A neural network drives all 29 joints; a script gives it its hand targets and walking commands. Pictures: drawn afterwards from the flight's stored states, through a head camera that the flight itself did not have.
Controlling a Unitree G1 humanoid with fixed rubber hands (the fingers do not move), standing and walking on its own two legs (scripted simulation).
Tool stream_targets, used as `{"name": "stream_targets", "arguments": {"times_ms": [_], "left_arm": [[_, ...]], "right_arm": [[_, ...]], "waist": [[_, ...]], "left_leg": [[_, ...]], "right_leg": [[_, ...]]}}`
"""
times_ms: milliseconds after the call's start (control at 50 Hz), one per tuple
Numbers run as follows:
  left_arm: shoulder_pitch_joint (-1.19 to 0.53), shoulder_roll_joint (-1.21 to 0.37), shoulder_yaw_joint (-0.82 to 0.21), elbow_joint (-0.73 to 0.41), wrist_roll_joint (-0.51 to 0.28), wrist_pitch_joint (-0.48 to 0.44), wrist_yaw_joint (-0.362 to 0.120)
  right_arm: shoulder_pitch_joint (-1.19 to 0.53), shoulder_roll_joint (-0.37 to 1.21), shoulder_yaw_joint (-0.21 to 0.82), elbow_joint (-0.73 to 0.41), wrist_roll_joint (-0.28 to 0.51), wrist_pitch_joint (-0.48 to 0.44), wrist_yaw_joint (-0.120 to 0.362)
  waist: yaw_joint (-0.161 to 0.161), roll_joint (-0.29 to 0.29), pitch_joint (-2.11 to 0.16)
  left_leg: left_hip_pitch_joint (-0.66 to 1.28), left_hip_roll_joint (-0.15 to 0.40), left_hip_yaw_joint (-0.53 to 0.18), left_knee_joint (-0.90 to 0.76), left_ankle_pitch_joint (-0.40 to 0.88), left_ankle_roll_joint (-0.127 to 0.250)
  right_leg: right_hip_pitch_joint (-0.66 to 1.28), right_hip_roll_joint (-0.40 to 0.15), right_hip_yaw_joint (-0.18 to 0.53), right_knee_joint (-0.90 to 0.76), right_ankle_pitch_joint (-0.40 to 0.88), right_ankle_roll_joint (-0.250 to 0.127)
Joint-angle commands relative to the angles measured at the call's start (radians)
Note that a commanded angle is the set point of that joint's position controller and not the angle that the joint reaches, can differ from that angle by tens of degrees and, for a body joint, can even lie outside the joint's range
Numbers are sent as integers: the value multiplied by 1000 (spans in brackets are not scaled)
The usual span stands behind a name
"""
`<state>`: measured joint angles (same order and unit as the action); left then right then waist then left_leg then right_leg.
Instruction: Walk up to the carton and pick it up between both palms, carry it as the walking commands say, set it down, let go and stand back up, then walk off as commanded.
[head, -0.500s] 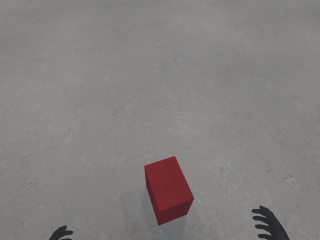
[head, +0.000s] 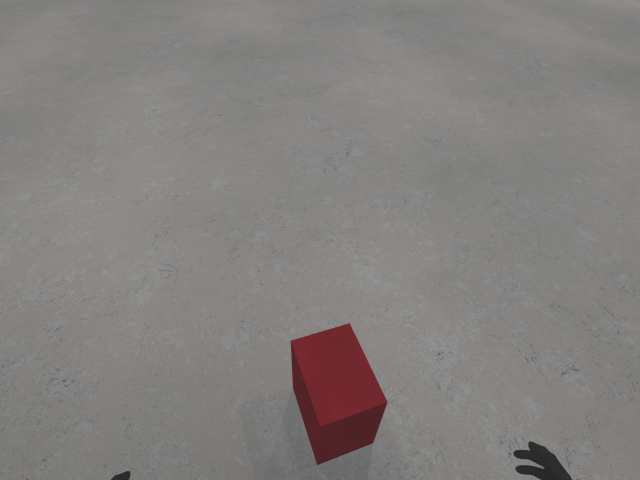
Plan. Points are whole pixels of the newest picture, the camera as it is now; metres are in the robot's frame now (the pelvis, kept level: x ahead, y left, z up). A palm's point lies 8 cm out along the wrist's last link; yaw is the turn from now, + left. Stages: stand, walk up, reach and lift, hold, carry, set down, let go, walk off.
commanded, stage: stand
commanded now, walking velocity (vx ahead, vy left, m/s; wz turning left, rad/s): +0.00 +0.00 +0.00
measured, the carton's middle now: (333, 393) +0.50 -0.04 -0.62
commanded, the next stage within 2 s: walk off in 0.60 s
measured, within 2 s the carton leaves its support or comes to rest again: neither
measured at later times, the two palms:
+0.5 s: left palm out of the picture +0.09 +0.28 -0.10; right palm out of the picture +0.13 -0.30 -0.07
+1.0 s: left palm out of the picture +0.06 +0.27 -0.10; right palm out of the picture +0.10 -0.30 -0.08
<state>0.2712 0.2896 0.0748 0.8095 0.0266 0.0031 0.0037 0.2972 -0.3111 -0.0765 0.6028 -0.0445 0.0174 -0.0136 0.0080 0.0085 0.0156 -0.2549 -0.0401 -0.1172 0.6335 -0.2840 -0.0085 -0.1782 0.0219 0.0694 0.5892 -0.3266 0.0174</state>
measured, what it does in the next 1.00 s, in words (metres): stands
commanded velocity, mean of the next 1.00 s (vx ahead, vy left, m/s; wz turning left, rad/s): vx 0.00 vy -0.07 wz -0.24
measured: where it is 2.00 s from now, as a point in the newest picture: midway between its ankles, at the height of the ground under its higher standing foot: outside the picture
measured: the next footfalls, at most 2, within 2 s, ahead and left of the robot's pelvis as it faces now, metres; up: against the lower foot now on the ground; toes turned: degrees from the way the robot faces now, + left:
right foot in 1.20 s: +0.02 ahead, -0.21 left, +0.00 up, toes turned +0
left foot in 1.56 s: +0.03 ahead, -0.04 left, +0.00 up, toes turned -17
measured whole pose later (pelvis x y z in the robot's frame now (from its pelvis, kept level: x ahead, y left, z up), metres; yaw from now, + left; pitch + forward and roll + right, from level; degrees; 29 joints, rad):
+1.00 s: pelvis +0.01 -0.02 +0.01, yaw -1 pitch -4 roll -1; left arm 0.27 0.30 0.07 0.88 0.03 0.09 -0.03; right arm 0.29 -0.29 -0.08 0.68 -0.03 0.02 -0.02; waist 0.01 0.03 0.02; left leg -0.23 -0.01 -0.12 0.54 -0.25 -0.01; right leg -0.24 0.03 0.07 0.76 -0.42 0.02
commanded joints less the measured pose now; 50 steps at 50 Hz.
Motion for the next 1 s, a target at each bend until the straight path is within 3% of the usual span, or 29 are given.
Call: {"name": "stream_targets", "arguments": {"times_ms": [0,20,40,80,100,160,220,300,340,420,480,500,520,560,580,600,660,680,700,740,760,780,800,820,840,860,880,920,980], "left_arm": [[-40,214,40,-86,9,-42,0],[-62,232,37,-84,5,-41,1],[-40,212,41,-72,7,-40,1],[-74,208,33,-69,13,-43,0],[-33,209,36,-54,3,-47,0],[-77,214,34,-73,5,-48,-1],[-67,224,33,-54,3,-41,0],[-77,223,29,-52,-3,-45,6],[-64,214,25,-54,0,-43,7],[-85,211,25,-39,3,-41,12],[-87,233,29,-42,-3,-33,5],[-73,230,30,-28,-3,-37,1],[-74,221,26,-24,3,-42,5],[-78,236,34,-24,-1,-37,1],[-95,222,26,-29,0,-39,6],[-97,239,29,-21,0,-38,3],[-113,233,26,-23,-10,-45,2],[-100,237,28,-9,-5,-39,-1],[-104,234,26,-11,-1,-44,2],[-87,227,21,-4,-5,-50,2],[-109,227,19,-7,2,-47,5],[-82,174,0,-14,-19,-16,1],[-26,75,-28,5,-32,18,-5],[-9,123,-14,-5,-25,39,-14],[-20,112,-14,-19,-26,53,-22],[-11,119,-5,-34,-14,68,-27],[-66,121,0,-55,-4,78,-33],[-35,118,2,-48,-15,87,-59],[-41,98,4,-39,-10,77,-73]], "right_arm": [[-53,-175,-25,16,13,-52,-1],[-83,-190,-29,14,8,-54,0],[-72,-192,-29,17,13,-60,2],[-85,-201,-32,21,12,-59,-2],[-56,-213,-32,37,7,-59,-9],[-98,-182,-22,24,18,-62,1],[-74,-206,-21,43,18,-59,-6],[-68,-196,-17,51,26,-63,-9],[-65,-185,-16,56,27,-62,-9],[-89,-194,-19,58,21,-65,-8],[-98,-208,-17,68,20,-55,-8],[-89,-219,-22,68,21,-62,-10],[-74,-197,-16,71,19,-66,-3],[-89,-208,-20,77,21,-62,-2],[-99,-192,-18,75,28,-64,-2],[-82,-210,-19,85,27,-67,-9],[-97,-207,-21,83,29,-72,-1],[-100,-197,-9,94,21,-66,-3],[-95,-217,-17,94,30,-61,-5],[-103,-215,-20,95,28,-63,-7],[-92,-207,-20,102,28,-65,-9],[-70,-161,3,84,30,-50,6],[-50,-81,18,89,26,-31,4],[-3,-137,-3,91,21,-16,-3],[31,-170,-19,105,18,-12,-17],[62,-235,-36,121,12,3,-34],[69,-248,-46,111,9,7,-44],[36,-282,-68,112,6,4,-56],[-16,-252,-70,100,1,6,-63]], "waist": [[-5,41,55],[5,31,47],[-5,78,16],[-3,7,54],[-1,34,33],[-5,2,14],[3,49,-5],[3,-3,4],[7,21,-20],[-1,-9,-21],[12,14,14],[7,66,42],[-5,3,26],[13,24,-5],[-5,29,41],[-7,-3,27],[-13,14,8],[14,37,27],[7,-5,18],[0,37,2],[-7,4,27],[-4,47,8],[-5,40,15],[-17,74,69],[-30,127,31],[-38,274,49],[-56,245,53],[-45,183,59],[-38,118,23]], "left_leg": [[-64,82,-102,-188,-113,67],[-61,80,-109,-185,-96,72],[-36,76,-95,-184,-102,69],[-47,90,-110,-178,-63,74],[-53,89,-117,-188,-69,81],[-7,86,-94,-168,-9,67],[4,98,-83,-156,93,73],[1,88,-75,-123,214,69],[46,97,-74,-112,226,72],[38,93,-89,-146,179,71],[7,88,-80,-158,77,73],[-20,93,-98,-187,57,77],[-1,89,-93,-180,89,69],[21,91,-87,-164,68,72],[16,89,-82,-161,108,62],[17,91,-97,-177,115,67],[17,93,-92,-171,114,70],[-2,92,-91,-177,114,74],[11,96,-99,-175,133,74],[38,95,-95,-172,118,73],[34,93,-88,-156,168,67],[23,121,-108,-199,206,46],[-13,145,-122,-237,152,27],[-31,198,-173,-246,142,28],[42,273,-260,-289,130,67],[32,394,-398,-358,142,150],[59,430,-430,-376,170,188],[58,458,-366,-394,112,197],[38,378,-198,-317,276,161]], "right_leg": [[-99,-73,109,-179,-82,-82],[-100,-71,98,-163,-49,-78],[-86,-65,89,-152,2,-77],[-108,-62,84,-158,-1,-72],[-66,-58,78,-145,35,-71],[-101,-72,94,-165,31,-76],[-70,-77,82,-144,99,-70],[-44,-90,92,-145,195,-73],[-42,-98,105,-156,185,-75],[-42,-91,82,-157,164,-71],[-62,-84,97,-170,81,-70],[-60,-81,94,-168,101,-76],[-52,-79,90,-161,88,-77],[-55,-84,92,-168,85,-71],[-87,-96,108,-191,91,-78],[-73,-91,88,-188,79,-75],[-55,-90,93,-180,115,-74],[-39,-90,99,-181,100,-78],[-55,-90,94,-176,103,-75],[-56,-85,90,-177,121,-68],[-70,-90,95,-185,133,-66],[-65,-65,69,-160,121,-60],[-54,-34,29,-141,98,-39],[-113,-15,9,-53,115,-27],[-154,18,-20,40,49,-5],[-230,37,-44,258,-139,7],[-278,8,12,307,-223,10],[-276,-38,-4,290,-214,28],[-171,-50,-47,206,-204,42]]}}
